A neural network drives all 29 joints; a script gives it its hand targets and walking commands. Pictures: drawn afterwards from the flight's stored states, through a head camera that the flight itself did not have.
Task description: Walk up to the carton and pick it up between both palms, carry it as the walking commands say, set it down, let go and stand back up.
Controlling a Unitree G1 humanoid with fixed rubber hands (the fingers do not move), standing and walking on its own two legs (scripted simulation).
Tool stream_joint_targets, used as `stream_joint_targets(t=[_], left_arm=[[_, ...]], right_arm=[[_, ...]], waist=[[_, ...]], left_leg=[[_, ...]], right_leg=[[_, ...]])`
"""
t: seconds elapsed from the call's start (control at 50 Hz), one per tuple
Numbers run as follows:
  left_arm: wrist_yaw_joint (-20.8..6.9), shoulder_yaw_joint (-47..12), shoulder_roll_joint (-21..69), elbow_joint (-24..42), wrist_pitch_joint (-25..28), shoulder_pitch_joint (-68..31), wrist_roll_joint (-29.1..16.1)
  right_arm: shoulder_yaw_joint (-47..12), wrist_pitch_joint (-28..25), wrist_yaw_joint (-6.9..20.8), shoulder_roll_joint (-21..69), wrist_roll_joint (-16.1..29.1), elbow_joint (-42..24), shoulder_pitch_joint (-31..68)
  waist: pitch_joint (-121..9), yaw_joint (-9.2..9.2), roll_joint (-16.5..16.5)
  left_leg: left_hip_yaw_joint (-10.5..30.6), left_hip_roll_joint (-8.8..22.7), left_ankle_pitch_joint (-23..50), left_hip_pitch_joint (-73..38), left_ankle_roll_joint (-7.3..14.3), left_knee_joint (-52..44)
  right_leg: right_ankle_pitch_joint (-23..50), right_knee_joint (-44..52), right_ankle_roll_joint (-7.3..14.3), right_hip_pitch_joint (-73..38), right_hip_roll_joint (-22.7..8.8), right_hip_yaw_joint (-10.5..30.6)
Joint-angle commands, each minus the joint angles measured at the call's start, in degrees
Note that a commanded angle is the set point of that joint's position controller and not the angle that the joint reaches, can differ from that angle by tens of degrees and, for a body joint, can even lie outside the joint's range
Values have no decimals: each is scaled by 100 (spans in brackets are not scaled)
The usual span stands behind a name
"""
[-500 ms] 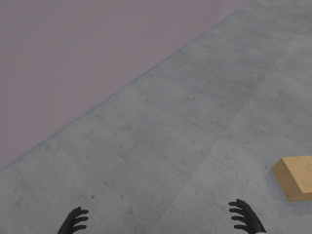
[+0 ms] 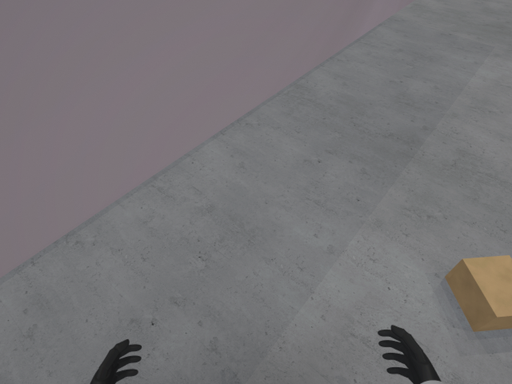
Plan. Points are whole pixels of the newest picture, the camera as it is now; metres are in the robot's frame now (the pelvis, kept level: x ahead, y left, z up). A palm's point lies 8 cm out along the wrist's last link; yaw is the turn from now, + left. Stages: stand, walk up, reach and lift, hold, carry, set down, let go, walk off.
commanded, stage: stand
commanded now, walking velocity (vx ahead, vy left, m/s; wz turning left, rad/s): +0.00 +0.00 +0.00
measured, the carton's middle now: (491, 292) +0.54 -0.92 -0.68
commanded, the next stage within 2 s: walk up in 0.90 s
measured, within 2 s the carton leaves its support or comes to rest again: neither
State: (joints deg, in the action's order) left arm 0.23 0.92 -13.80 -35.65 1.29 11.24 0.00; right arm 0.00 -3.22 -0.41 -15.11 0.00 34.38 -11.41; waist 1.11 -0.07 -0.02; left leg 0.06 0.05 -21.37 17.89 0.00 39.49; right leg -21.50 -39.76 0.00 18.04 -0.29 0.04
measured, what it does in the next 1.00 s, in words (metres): stands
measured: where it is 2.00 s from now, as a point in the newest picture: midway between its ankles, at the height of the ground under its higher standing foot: outside the picture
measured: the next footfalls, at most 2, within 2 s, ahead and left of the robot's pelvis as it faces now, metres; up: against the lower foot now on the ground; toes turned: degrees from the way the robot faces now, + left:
left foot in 1.78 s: -0.01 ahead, +0.13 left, +0.00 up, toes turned -18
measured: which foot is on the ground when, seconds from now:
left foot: down 0.00-1.00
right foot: down 0.00-1.00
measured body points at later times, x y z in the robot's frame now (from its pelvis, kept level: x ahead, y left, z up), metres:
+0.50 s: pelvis -0.01 +0.00 +0.00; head +0.00 +0.00 +0.45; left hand +0.15 +0.25 -0.09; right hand +0.16 -0.25 -0.08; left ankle +0.00 +0.12 -0.72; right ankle +0.00 -0.12 -0.72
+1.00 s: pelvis -0.02 +0.00 +0.00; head -0.02 +0.00 +0.45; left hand +0.13 +0.25 -0.09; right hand +0.15 -0.25 -0.07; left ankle +0.00 +0.12 -0.72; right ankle +0.00 -0.12 -0.72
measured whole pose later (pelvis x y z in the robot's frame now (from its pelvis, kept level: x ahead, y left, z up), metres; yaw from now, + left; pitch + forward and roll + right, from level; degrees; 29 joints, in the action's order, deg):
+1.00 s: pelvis -0.02 +0.00 +0.00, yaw +0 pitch -2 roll +0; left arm -0.1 1.0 -14.4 -38.5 1.4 11.2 0.0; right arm 0.0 -3.4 -0.4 -16.0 0.0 34.4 -11.4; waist 1.1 -0.1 0.0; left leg 0.1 0.0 -19.7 17.9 0.0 39.5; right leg -19.8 -39.8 0.0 18.0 -0.3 0.0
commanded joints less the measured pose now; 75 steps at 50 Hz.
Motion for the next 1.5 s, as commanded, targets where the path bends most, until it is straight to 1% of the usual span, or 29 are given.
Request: stream_joint_targets(t=[0.0,0.08,0.22,0.38,0.5,0.56,0.58,0.76,0.8,0.9,1.0,1.04,1.06,1.08,1.1,1.12,1.14,1.16,1.18,1.2,1.24,1.28,1.3,1.32,1.34,1.36,1.38,1.42,1.48], left_arm=[[15,472,-1524,229,251,-330,157],[31,459,-1501,197,247,-230,154],[14,462,-1490,176,250,-267,126],[-10,466,-1506,160,257,-227,98],[3,472,-1598,79,259,-291,136],[10,449,-1541,69,240,-359,142],[-11,503,-1605,84,260,-249,113],[-11,471,-1566,6,264,-388,146],[-14,476,-1585,-7,258,-253,93],[-36,472,-1633,-60,251,-351,135],[-32,460,-1658,-123,236,-227,122],[-47,445,-1588,-123,251,-336,127],[-50,433,-1576,-171,251,-341,122],[-214,378,-1064,-62,-30,278,12],[-174,195,-909,-154,-196,-174,47],[-129,244,-929,-12,-229,-260,22],[-97,236,-818,9,-253,-262,-42],[-72,237,-757,45,-271,-226,-11],[-94,288,-804,62,-329,-130,27],[-124,314,-900,126,-367,-217,10],[-169,269,-660,72,-396,-104,-61],[-178,263,-592,-178,-352,298,-97],[-145,302,-670,-332,-306,621,-65],[-92,419,-1223,-397,-261,844,30],[-155,411,-1884,-314,-316,1202,230],[-132,413,-1862,-328,-373,1243,227],[-144,364,-1656,-192,-413,762,239],[-67,405,-1325,-42,-421,279,197],[-77,438,-1279,-2,-369,319,222]], right_arm=[[468,-132,-76,-1417,-202,-178,287],[503,-112,-70,-1472,-212,-140,178],[477,-145,-69,-1467,-195,-126,264],[527,-154,-61,-1555,-182,-98,262],[474,-151,-50,-1436,-153,-109,243],[493,-155,-56,-1458,-156,-74,281],[511,-163,-51,-1537,-166,-81,301],[503,-139,-58,-1504,-181,-41,291],[503,-151,-57,-1578,-190,10,228],[447,-157,-44,-1433,-191,29,228],[482,-138,-54,-1556,-188,34,207],[481,-170,-47,-1463,-173,17,203],[485,-170,-51,-1523,-181,49,282],[249,262,56,-893,-62,131,-243],[233,418,-78,-689,-92,69,148],[317,444,-146,-859,-76,16,-16],[374,481,-164,-932,-71,92,-205],[416,512,-174,-1085,-115,62,-375],[440,512,-163,-1174,-165,85,-412],[465,524,-141,-1297,-172,40,-301],[451,571,-178,-1044,-152,91,-73],[479,623,-138,-1045,-120,170,216],[484,663,-105,-952,-48,179,340],[384,685,-85,-501,3,40,405],[348,721,-52,-500,-59,-246,492],[358,772,-63,-673,-61,-234,588],[387,780,-30,-758,-72,-246,545],[368,765,-45,-695,-13,-82,552],[382,735,-30,-674,-37,-55,417]], waist=[[-480,-9,-186],[-454,-14,6],[-418,-68,-140],[-542,-53,-25],[-426,45,-162],[-394,-16,-46],[-442,-66,-202],[-382,-12,29],[-250,-72,-207],[-267,16,-39],[-141,-4,-255],[-100,-11,8],[-157,-4,-156],[-282,-90,177],[573,87,8],[418,119,-377],[101,111,-648],[-156,159,-945],[-440,171,-1112],[-333,155,-977],[-84,65,-964],[-232,-172,-1179],[-379,-409,-770],[-426,-517,1154],[-325,-557,1811],[-186,-623,1440],[167,-436,1111],[426,-249,752],[-46,-261,969]], left_leg=[[546,540,1580,-95,472,-542],[532,473,1514,-135,431,-516],[588,502,1505,-96,468,-602],[614,512,1559,-150,462,-560],[585,516,1537,-131,427,-655],[622,526,1415,-21,440,-712],[588,501,1304,-63,461,-729],[610,508,1174,-111,402,-811],[662,529,1115,26,451,-796],[721,539,883,-3,443,-877],[716,534,744,54,434,-936],[733,539,778,88,426,-918],[804,586,645,126,445,-1002],[1132,754,-740,710,413,-1213],[435,654,-32,-21,155,-1285],[539,912,1031,-537,239,-1223],[780,1398,1949,-843,465,-1365],[1064,1923,2676,-1045,702,-1488],[1479,2441,2911,-1033,979,-1754],[1495,2599,3135,-803,1091,-1761],[761,2212,3139,-600,848,-1540],[76,1763,2479,-126,552,-1149],[-225,1470,1592,168,260,-437],[-965,552,-348,953,-159,1110],[-200,40,-1499,1644,-232,1923],[215,92,-1396,1390,-246,2132],[232,134,-1045,1358,-246,2119],[239,175,-451,1451,-275,2213],[241,74,-385,1147,-310,2027]], right_leg=[[1581,537,440,-266,-475,414],[1659,576,465,-277,-494,475],[1468,604,459,-296,-474,474],[1539,569,457,-307,-504,442],[1492,636,478,-252,-508,514],[1384,625,483,-338,-484,458],[1294,640,453,-318,-471,453],[1168,765,462,-231,-503,506],[1124,756,445,-232,-475,508],[917,839,465,-173,-494,580],[778,906,452,-152,-501,584],[803,865,473,-101,-490,577],[781,898,458,-153,-464,594],[-796,1220,301,-746,-663,807],[1018,1007,259,851,-429,1022],[1940,410,139,1199,-264,745],[1736,-248,-51,1228,-132,188],[901,-795,-174,1297,10,-204],[-993,-1630,-246,1321,11,-284],[-1266,-1983,-347,1230,-184,-269],[-1153,-1229,-290,944,-303,-236],[-254,79,-183,-68,-122,-450],[490,1021,-159,-613,-251,-47],[1811,1962,110,-917,-1388,1770],[2598,2302,708,-765,-1997,3596],[1779,2644,947,-214,-2038,3574],[647,2796,934,36,-1819,3367],[357,2699,780,8,-1266,2861],[866,2613,728,-346,-1097,2826]])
